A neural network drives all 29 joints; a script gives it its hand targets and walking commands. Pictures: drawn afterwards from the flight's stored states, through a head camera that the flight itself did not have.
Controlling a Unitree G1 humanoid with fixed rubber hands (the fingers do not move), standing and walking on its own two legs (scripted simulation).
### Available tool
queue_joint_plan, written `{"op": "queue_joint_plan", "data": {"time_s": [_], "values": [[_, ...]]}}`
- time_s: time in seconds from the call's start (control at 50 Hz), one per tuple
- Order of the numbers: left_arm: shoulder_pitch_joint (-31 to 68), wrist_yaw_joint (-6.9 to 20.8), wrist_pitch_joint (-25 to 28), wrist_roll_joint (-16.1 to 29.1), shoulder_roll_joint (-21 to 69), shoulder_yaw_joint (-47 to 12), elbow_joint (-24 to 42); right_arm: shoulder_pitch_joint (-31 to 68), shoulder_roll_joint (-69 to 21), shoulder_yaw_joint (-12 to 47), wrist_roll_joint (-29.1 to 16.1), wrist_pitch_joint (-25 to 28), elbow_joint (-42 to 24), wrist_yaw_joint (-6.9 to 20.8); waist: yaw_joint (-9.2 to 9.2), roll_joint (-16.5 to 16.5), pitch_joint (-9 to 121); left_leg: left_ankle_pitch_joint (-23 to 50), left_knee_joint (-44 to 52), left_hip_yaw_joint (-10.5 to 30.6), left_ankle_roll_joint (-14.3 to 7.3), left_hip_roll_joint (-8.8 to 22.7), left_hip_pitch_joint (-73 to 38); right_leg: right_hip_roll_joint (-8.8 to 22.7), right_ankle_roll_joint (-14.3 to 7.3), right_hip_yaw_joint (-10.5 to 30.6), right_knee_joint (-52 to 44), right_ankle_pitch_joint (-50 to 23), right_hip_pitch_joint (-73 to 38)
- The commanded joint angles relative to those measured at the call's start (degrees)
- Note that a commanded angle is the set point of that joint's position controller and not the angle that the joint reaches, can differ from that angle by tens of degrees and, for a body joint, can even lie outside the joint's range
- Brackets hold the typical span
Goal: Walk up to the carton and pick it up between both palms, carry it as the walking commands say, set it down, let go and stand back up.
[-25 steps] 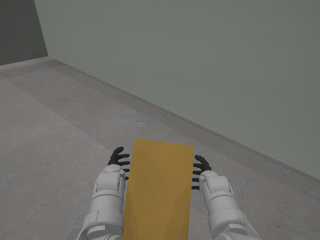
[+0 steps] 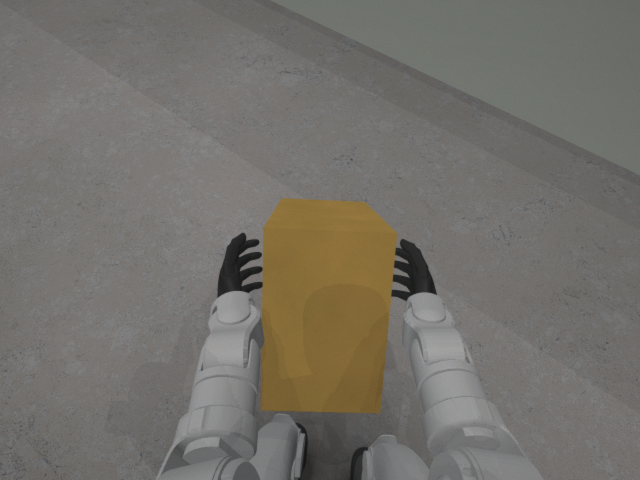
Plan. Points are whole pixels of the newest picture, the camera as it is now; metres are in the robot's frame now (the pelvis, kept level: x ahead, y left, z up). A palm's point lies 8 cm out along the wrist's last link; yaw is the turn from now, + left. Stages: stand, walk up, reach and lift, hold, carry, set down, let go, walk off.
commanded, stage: set down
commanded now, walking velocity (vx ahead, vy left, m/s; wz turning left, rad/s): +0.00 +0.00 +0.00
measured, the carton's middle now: (322, 287) +0.41 +0.05 -0.15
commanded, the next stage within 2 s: none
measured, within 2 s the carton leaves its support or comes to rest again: neither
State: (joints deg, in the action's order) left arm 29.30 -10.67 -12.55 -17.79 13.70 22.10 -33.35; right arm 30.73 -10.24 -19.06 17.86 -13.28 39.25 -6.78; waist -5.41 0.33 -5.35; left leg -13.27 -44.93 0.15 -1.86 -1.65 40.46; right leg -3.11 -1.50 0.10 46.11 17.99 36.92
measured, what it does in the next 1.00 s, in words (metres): lowers itself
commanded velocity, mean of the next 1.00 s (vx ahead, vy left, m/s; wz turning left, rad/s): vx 0.00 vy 0.00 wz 0.00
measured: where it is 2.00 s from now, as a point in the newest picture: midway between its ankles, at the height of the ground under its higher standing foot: outside the picture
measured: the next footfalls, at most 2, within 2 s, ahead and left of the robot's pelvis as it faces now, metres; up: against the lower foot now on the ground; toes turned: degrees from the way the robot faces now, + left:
none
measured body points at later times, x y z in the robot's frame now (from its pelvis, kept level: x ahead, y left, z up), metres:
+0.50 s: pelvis -0.01 -0.01 -0.07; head +0.15 -0.01 +0.34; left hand +0.37 +0.17 -0.13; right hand +0.40 -0.08 -0.13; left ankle +0.09 +0.09 -0.70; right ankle +0.05 -0.11 -0.70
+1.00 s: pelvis -0.01 +0.00 -0.13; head +0.23 +0.03 +0.25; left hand +0.41 +0.17 -0.22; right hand +0.43 -0.07 -0.23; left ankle +0.09 +0.09 -0.70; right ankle +0.05 -0.11 -0.70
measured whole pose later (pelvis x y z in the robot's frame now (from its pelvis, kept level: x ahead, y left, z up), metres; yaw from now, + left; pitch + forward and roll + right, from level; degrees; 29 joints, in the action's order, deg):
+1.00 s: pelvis -0.01 +0.00 -0.13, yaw +0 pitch +34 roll -3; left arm 40.8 -13.7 -11.0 -10.8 9.6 21.7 -30.9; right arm 45.1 -7.5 -15.9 8.2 -9.0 41.8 -14.7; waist -3.8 0.9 2.9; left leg -24.3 -81.3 2.7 -1.4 -4.2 90.3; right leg -6.6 0.2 0.9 82.3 30.5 85.5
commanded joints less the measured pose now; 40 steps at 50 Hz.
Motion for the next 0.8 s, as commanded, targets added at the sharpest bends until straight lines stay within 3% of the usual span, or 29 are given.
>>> {"op": "queue_joint_plan", "data": {"time_s": [0.0, 0.02, 0.06, 0.08, 0.1, 0.16, 0.18, 0.2, 0.24, 0.28, 0.3, 0.34, 0.36, 0.38, 0.4, 0.42, 0.44, 0.46, 0.48, 0.5, 0.54, 0.56, 0.6, 0.62, 0.68, 0.7, 0.72, 0.76, 0.78], "values": [[31.3, 13.5, 3.0, 4.9, 51.8, -28.6, -5.0, 41.4, -49.6, 26.3, -8.0, 7.8, -2.3, 14.4, -0.50, 1.2, 39.9, 0.2, 0.2, 9.7, 1.1, -1.8, -23.9, -3.3, -0.6, 6.9, -1.5, 0.1, 5.2], [28.9, 13.7, 2.3, 2.4, 51.5, -25.4, -7.6, 42.2, -51.4, 25.7, -7.4, 7.1, 0.0, 14.1, -2.91, 1.1, 40.1, 1.3, 0.2, 7.9, 0.8, -2.3, -22.1, -3.6, -0.6, 6.2, -1.6, 0.8, 4.1], [34.0, 14.4, 2.9, 3.0, 49.1, -27.9, -4.7, 38.1, -54.1, 24.7, -6.7, 6.7, 2.7, 12.8, 0.20, 1.5, 43.9, 1.0, -2.7, 6.5, 0.4, -2.3, -17.8, -3.2, -0.4, 7.8, -0.9, -0.5, 1.9], [30.4, 15.0, 1.9, 2.0, 49.1, -26.3, -8.0, 35.8, -53.6, 23.9, -6.7, 6.1, 3.4, 13.2, -0.35, 1.3, 41.3, 4.2, -3.2, 5.9, 0.4, -2.8, -16.3, -3.7, 0.3, 6.6, 0.3, -2.1, 5.2], [34.6, 15.0, 2.9, 4.1, 47.1, -27.8, -2.3, 38.8, -54.4, 27.8, -9.5, 6.2, 2.2, 13.1, -3.47, 0.0, 46.6, 4.1, -4.6, 4.6, 0.3, -3.4, -16.7, -3.4, -0.2, 8.1, 0.5, -1.1, 3.3], [39.1, 16.8, 2.7, 3.0, 44.7, -26.7, -5.3, 38.9, -54.6, 22.0, -6.5, 5.6, 6.4, 12.0, 0.23, 0.6, 41.7, -4.3, -6.8, 2.8, 0.1, -4.2, -5.6, -3.4, 0.8, 8.1, 1.4, 5.3, 6.6], [36.1, 16.6, 2.3, 0.9, 45.3, -24.2, -8.0, 42.0, -55.6, 24.6, -8.3, 5.9, 4.0, 10.9, -3.95, -3.4, 44.9, -1.7, -7.8, 2.0, -0.3, -4.0, -4.3, -1.8, 0.5, 11.5, 1.0, 2.7, 1.0], [35.9, 16.8, 2.8, 3.8, 45.0, -27.6, -7.0, 43.5, -55.2, 28.2, -9.7, 6.7, -0.3, 10.7, -1.82, 1.5, 47.9, -0.2, -8.5, 3.8, -0.9, -3.6, -8.4, -3.0, 1.4, 9.2, 2.4, 1.9, 4.5], [42.2, 16.6, 3.4, 4.6, 43.9, -27.9, -1.5, 49.8, -57.0, 32.4, -13.4, 6.7, -3.4, 10.4, -7.05, 0.0, 51.1, -0.7, -10.1, 3.0, -1.0, -4.1, -8.7, -3.1, 1.4, 9.9, 4.3, 4.2, 6.4], [45.1, 17.2, 2.4, 7.5, 46.6, -29.6, -3.6, 48.7, -52.4, 29.9, -10.7, 6.0, -1.4, 9.3, -0.70, -0.2, 51.9, -3.6, -12.0, 2.4, 0.0, -4.5, -5.1, -2.9, 0.9, 9.9, 4.9, 5.8, 5.4], [40.9, 17.6, 2.5, 5.7, 45.4, -25.9, -8.3, 48.3, -53.9, 29.3, -10.6, 6.3, -0.6, 9.1, -3.35, 1.3, 51.2, -3.2, -13.3, 1.8, -0.5, -5.1, -0.4, -2.9, 1.6, 10.0, 5.8, 6.3, 5.6], [39.7, 17.8, 1.6, 4.9, 46.6, -27.4, -8.3, 45.9, -53.7, 27.1, -8.4, 5.8, -0.3, 8.3, -1.81, 1.8, 53.9, -0.4, -15.3, 2.3, 0.3, -4.6, -0.4, -4.1, 1.5, 8.3, 8.7, 3.6, 9.7], [38.6, 16.8, 2.5, 4.1, 45.5, -25.6, -5.0, 42.8, -57.2, 29.0, -9.2, 5.6, 2.6, 9.0, -4.66, -1.8, 53.0, -1.6, -15.1, 2.3, 0.4, -4.8, 0.6, -3.5, 0.9, 8.6, 10.5, 3.2, 11.0], [43.7, 17.8, 2.6, 7.5, 47.1, -29.0, -5.0, 46.5, -55.8, 28.3, -8.4, 5.7, 0.7, 8.7, 0.40, 2.4, 58.3, -4.8, -15.0, 4.0, 0.1, -4.3, -1.2, -4.8, 1.4, 6.5, 11.8, 4.9, 11.4], [40.1, 17.9, 2.1, 6.1, 48.0, -27.1, -7.4, 42.9, -55.0, 26.5, -6.5, 5.8, 2.1, 8.2, 0.07, 0.4, 54.6, -3.4, -16.8, 2.9, 0.8, -3.8, 4.1, -3.6, 1.0, 8.8, 11.3, 3.6, 11.4], [37.6, 18.0, 2.1, 6.3, 47.5, -25.5, -8.8, 43.6, -55.0, 25.9, -7.4, 5.6, 3.2, 8.5, -1.13, 3.3, 52.3, -1.6, -15.9, 3.0, 0.1, -4.8, 3.7, -4.5, 1.1, 7.4, 11.7, 2.0, 12.4], [41.3, 18.6, 2.1, 8.0, 47.0, -26.3, -6.8, 42.5, -53.3, 25.2, -7.8, 5.4, 3.1, 8.5, 1.57, 3.3, 50.6, -4.1, -17.3, 3.6, 0.7, -4.2, 4.0, -4.2, 1.5, 8.4, 11.2, 5.9, 15.0], [38.0, 18.4, 1.7, 6.3, 46.2, -24.3, -9.4, 42.1, -53.0, 26.0, -6.8, 5.7, 3.5, 8.6, -1.74, 1.6, 49.9, -1.8, -17.2, 3.5, 0.9, -3.9, 5.2, -3.4, 1.2, 8.7, 12.4, 3.1, 15.4], [47.6, 18.6, 2.3, 8.5, 47.2, -29.9, -3.0, 45.6, -54.4, 25.2, -7.0, 5.7, 1.9, 8.6, 2.08, 0.9, 55.8, 0.0, -16.9, 3.6, 1.0, -5.1, 5.0, -5.6, 1.2, 6.5, 13.9, 0.0, 15.3], [45.3, 18.2, 1.8, 10.2, 49.3, -30.4, -3.2, 43.4, -55.8, 27.7, -7.8, 5.0, 2.6, 8.9, 2.19, 4.2, 56.6, -1.1, -19.0, 4.9, 1.3, -4.6, 2.7, -5.2, 1.4, 5.9, 15.3, 2.9, 16.1], [42.9, 17.1, 2.1, 9.5, 47.8, -31.8, -1.7, 44.8, -56.7, 31.2, -10.4, 5.9, -0.8, 8.7, -0.51, 1.3, 61.0, 5.9, -20.9, 4.6, 1.5, -5.0, 1.2, -5.0, 1.4, 6.2, 17.3, -4.0, 17.1], [39.2, 16.6, 0.8, 7.8, 49.6, -31.1, -8.0, 48.9, -54.6, 30.8, -11.0, 6.3, -1.8, 9.2, -0.45, 1.4, 58.6, 1.5, -20.2, 6.1, 1.5, -4.7, 0.0, -5.9, 1.7, 4.1, 19.1, 1.1, 23.9], [40.9, 15.9, 1.9, 6.7, 47.4, -30.1, -5.2, 46.5, -55.9, 31.1, -11.7, 6.1, 1.1, 10.0, -6.03, -1.4, 57.7, 2.7, -20.4, 4.9, 2.4, -5.4, 1.8, -6.2, 1.4, 4.8, 20.5, 0.5, 26.2], [37.6, 15.9, 1.2, 6.0, 49.6, -30.6, -7.9, 43.9, -52.3, 28.0, -9.1, 6.8, -0.2, 9.2, -0.42, -2.5, 56.6, 8.9, -20.5, 6.3, 2.2, -5.3, 2.3, -6.2, 0.9, 4.6, 20.2, -5.6, 25.3], [39.0, 16.0, 1.7, 8.4, 49.1, -33.4, -3.8, 45.0, -53.9, 32.1, -12.7, 6.8, -2.1, 9.2, -1.73, -1.2, 66.8, 13.5, -24.1, 5.0, 2.4, -5.7, -0.8, -6.6, 1.5, 5.3, 21.3, -7.9, 23.2], [38.2, 15.3, 3.3, 10.1, 48.7, -33.9, 0.0, 47.0, -55.9, 35.5, -14.7, 7.2, -3.1, 9.7, -4.46, 1.8, 70.6, 16.3, -24.3, 5.6, 1.8, -6.3, -3.4, -7.8, 2.4, 3.6, 23.9, -8.7, 25.2], [39.6, 14.4, 3.3, 8.7, 45.3, -33.8, 0.4, 44.8, -53.0, 32.3, -12.6, 7.1, -1.0, 9.4, -1.76, 0.7, 64.1, 14.6, -25.1, 6.4, 2.1, -5.8, 0.1, -7.1, 1.8, 4.4, 23.8, -7.1, 28.9], [39.4, 14.3, 3.1, 9.0, 44.4, -33.4, -1.8, 49.0, -50.6, 34.5, -13.9, 7.5, -3.1, 9.0, -4.70, 0.3, 65.6, 16.2, -26.7, 5.8, 2.2, -6.1, 2.6, -7.5, 2.0, 4.4, 25.9, -8.5, 29.9], [37.4, 14.4, 3.0, 9.3, 46.3, -34.4, -1.6, 47.0, -53.4, 35.4, -14.9, 7.9, -7.2, 8.2, -2.83, 1.0, 67.8, 19.6, -28.2, 5.4, 1.7, -5.8, 2.5, -6.9, 2.8, 5.4, 25.4, -13.5, 25.6]]}}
